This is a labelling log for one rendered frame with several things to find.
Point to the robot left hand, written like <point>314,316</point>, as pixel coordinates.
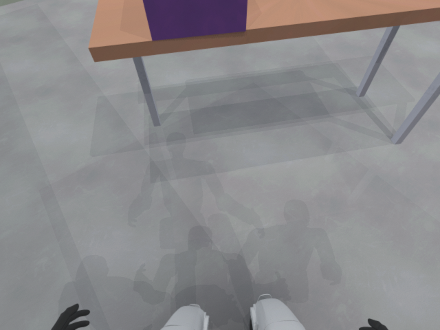
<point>70,314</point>

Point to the robot right shin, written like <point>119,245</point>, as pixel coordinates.
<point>264,296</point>

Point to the carton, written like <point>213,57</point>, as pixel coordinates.
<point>173,19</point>

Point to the table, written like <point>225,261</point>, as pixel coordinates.
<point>121,30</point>

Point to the robot left thigh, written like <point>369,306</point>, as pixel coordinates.
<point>187,318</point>

